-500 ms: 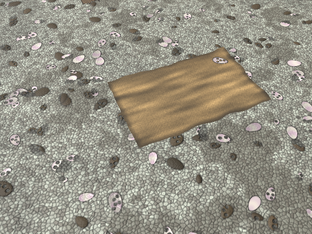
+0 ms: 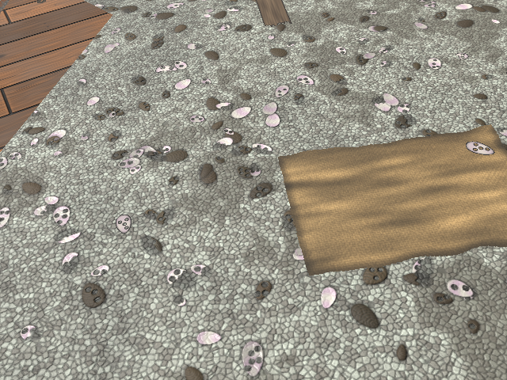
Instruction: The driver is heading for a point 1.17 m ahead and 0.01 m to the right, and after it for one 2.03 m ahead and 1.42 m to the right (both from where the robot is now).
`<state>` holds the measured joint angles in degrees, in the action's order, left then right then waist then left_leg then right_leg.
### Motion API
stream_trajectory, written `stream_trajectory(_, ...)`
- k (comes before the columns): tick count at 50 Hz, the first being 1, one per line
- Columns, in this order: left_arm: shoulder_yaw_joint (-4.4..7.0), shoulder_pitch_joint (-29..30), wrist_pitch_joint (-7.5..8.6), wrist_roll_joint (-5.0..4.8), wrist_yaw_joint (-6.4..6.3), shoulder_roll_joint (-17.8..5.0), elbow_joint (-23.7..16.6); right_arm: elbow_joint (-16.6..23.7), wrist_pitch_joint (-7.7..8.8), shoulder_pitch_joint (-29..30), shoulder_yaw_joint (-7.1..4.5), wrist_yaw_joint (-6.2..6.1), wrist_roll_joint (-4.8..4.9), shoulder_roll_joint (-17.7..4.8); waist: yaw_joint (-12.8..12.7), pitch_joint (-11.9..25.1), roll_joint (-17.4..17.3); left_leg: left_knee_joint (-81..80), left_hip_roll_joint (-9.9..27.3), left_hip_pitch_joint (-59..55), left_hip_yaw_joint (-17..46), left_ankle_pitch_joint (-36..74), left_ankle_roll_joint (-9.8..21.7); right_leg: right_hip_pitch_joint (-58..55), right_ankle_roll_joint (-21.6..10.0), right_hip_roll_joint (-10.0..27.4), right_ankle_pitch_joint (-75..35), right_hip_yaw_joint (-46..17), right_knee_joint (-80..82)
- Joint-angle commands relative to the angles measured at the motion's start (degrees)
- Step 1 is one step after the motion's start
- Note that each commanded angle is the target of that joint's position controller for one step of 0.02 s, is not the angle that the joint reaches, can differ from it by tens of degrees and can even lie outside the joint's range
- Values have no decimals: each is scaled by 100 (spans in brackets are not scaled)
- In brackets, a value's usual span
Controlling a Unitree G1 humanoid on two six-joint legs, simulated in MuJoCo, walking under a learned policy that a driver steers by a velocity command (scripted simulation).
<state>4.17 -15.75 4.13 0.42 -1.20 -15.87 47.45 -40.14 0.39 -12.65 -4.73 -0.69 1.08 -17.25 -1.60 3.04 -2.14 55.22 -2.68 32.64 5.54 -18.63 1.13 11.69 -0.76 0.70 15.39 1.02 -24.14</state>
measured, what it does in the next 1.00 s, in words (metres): walks ahead: left foot, then right foot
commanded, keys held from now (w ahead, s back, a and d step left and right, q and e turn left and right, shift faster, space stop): w+q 0.14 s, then w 0.24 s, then w+e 0.62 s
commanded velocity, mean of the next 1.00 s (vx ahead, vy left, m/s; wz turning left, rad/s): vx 0.48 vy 0.00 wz -0.03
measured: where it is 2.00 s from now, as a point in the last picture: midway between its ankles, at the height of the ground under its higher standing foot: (284, 229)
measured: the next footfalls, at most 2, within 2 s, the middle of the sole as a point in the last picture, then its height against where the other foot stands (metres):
left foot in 0.34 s outside the picture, level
right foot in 0.88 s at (281, 350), level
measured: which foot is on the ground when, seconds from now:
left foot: up 0.00-0.32, down 0.34-0.90, up 0.92-1.00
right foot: down 0.00-0.34, up 0.36-0.86, down 0.88-1.00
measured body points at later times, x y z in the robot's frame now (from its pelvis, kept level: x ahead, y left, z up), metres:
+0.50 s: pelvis +0.22 +0.10 -0.01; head +0.25 +0.11 +0.44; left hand +0.21 +0.39 -0.14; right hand +0.41 -0.13 -0.11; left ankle +0.23 +0.19 -0.74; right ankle +0.17 -0.08 -0.65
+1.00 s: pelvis +0.51 +0.08 -0.02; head +0.55 +0.07 +0.43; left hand +0.67 +0.35 -0.12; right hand +0.60 -0.20 -0.13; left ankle +0.39 +0.24 -0.64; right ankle +0.58 +0.02 -0.74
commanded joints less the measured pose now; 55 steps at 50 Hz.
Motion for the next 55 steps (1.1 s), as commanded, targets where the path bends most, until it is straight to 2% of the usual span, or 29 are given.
stream_trajectory(1,130,107,143,15,-53,-696,-319,461,150,331,-138,76,-23,-437,-61,-642,920,841,515,1846,145,723,-135,-988,-629,1507,456,-1362,1599)
stream_trajectory(7,150,-306,119,34,-18,-819,-180,849,144,949,-21,217,32,-142,-330,-784,854,-264,692,1489,-275,1660,-305,-957,-693,1366,-870,-42,1631)
stream_trajectory(10,172,-602,84,-55,23,-938,-37,1046,183,1367,84,326,36,50,-484,-966,769,-1155,649,1021,-560,1598,-170,-959,-761,1480,-1019,166,1674)
stream_trajectory(13,213,-751,15,-191,89,-1084,113,1176,205,1542,92,404,48,-21,-407,-1096,786,-1798,528,602,-797,1031,115,-1252,-780,1676,-1576,240,1526)
stream_trajectory(15,246,-721,-31,-251,93,-1242,193,1147,222,1211,-6,415,7,-240,-49,-783,972,-2151,217,-304,-1032,659,392,-1424,-699,1711,-3675,410,854)
stream_trajectory(16,239,-655,-55,-262,73,-1277,233,942,220,458,-131,393,5,-435,443,-297,949,-2497,0,-1417,-1168,967,578,-1323,-576,1590,-4842,670,-45)
stream_trajectory(17,187,-714,-38,-225,43,-1176,231,653,188,-465,-302,315,9,-752,873,307,834,-2515,-77,-2987,-1070,1254,732,-639,-393,1372,-4900,871,-1209)
stream_trajectory(18,43,-717,33,-52,56,-789,-14,483,128,-1365,-440,183,-44,-1265,1132,1168,-73,-2368,1203,-5164,736,1080,1187,1296,-88,967,-2544,942,-3266)
stream_trajectory(19,-149,-1130,188,-24,129,-278,-89,458,163,-1359,-388,174,-31,-1529,688,2104,-1180,-3276,2491,-5907,3548,269,1958,2596,96,72,1878,42,-4832)
stream_trajectory(20,21,-539,267,-285,162,-812,-90,451,225,-1260,-236,202,-99,-989,946,1775,-557,-3592,2444,-5503,3273,245,1724,3067,27,291,1705,-618,-5357)
stream_trajectory(21,41,-112,289,-386,167,-883,-264,370,272,-963,-163,212,-101,-798,832,852,-518,-3651,2235,-4643,2226,817,1477,3322,-50,509,1210,-472,-5303)
stream_trajectory(22,31,-10,283,-294,124,-795,-241,343,307,-577,-108,215,-75,-625,601,432,-174,-3765,1973,-3820,1565,1195,1302,3121,-62,736,701,-445,-4933)
stream_trajectory(23,60,-71,225,-204,115,-761,-195,342,345,-287,-60,235,-105,-442,381,122,-274,-3966,1758,-3171,1053,1485,1211,2843,-42,869,351,-470,-4648)
stream_trajectory(24,58,-311,130,-208,131,-671,-105,331,393,-97,-39,240,-142,-326,183,42,-405,-4212,1634,-2745,715,1503,1157,2472,-33,956,65,-545,-4548)
stream_trajectory(28,36,-246,-120,-222,95,-396,-110,84,605,3,-85,207,-201,-339,-1,-411,-199,-4753,1599,-2211,-136,2110,1151,2633,128,846,-585,-722,-4093)
stream_trajectory(34,-51,788,-32,-148,260,-234,-461,-177,620,-197,-117,66,-169,-516,314,-785,-6,-4977,1483,-2514,-1119,2363,872,2687,54,560,-2303,-395,-1968)
stream_trajectory(38,-105,1394,-28,-151,415,-206,-830,-412,476,-554,-183,6,-68,-669,535,-955,92,-4683,1789,-3521,-1346,2847,792,3048,-160,481,-1953,-160,-1281)
stream_trajectory(40,-68,1443,-33,-157,492,-303,-1000,-435,360,-519,-220,-34,-36,-793,440,-839,-6,-4213,1872,-3912,-1489,4006,683,2913,-326,301,-1370,96,-1137)
stream_trajectory(42,52,1052,-79,-163,510,-540,-1043,-398,252,-443,-263,-96,-28,-979,155,-366,-279,-3246,1836,-4091,-1630,6012,537,2110,-559,-121,-706,486,-1221)
stream_trajectory(43,177,396,-100,-175,487,-768,-928,-377,199,-377,-261,-120,-25,-1027,-222,18,-318,-2286,1727,-3913,-1705,6490,433,1216,-722,-368,-575,584,-1142)
stream_trajectory(44,362,-529,-122,-182,405,-1116,-736,-333,201,-309,-213,-150,-12,-971,-729,499,-133,-892,1477,-3105,-1806,5834,212,-326,-969,-447,-923,327,-759)
stream_trajectory(45,531,-1033,-153,-176,290,-1771,-671,-92,307,-814,-12,-101,-191,-343,-487,1182,1196,1334,771,-787,-1711,1969,-157,-2592,-1787,978,-817,-2135,-745)
stream_trajectory(46,460,-945,-83,-199,318,-1730,-819,18,543,-803,135,3,-160,-139,-328,2043,1410,2634,-208,635,-410,-1566,-268,-3631,-2611,1859,22,-4993,351)
stream_trajectory(47,340,-904,-47,-134,325,-1302,-832,152,718,-114,15,102,75,-595,-619,1629,859,2773,175,1266,177,-1217,-105,-3434,-2219,1735,211,-4465,659)
stream_trajectory(48,285,-613,-17,-143,315,-1094,-846,264,801,183,41,124,147,-606,-477,874,535,2345,433,1371,86,-728,15,-2625,-1965,1530,-5,-3663,694)
stream_trajectory(49,227,-200,-13,-158,306,-930,-917,238,820,247,39,84,28,-563,-178,333,96,1757,678,1127,12,-381,10,-1673,-1771,1283,-554,-3026,733)
stream_trajectory(50,163,100,-10,-117,283,-742,-1013,202,772,209,-18,50,-93,-642,31,96,144,1333,841,705,-4,-157,-41,-982,-1680,1085,-1094,-2586,849)
stream_trajectory(51,139,250,-16,-64,260,-698,-1111,195,694,101,-41,53,-128,-639,183,10,293,1170,897,385,-6,-18,-103,-539,-1669,950,-1366,-2410,983)
stream_trajectory(55,203,164,5,-97,135,-931,-1090,289,503,268,27,11,-209,-390,235,-197,389,67,831,215,-248,689,-480,284,-1636,653,-2167,-1719,1155)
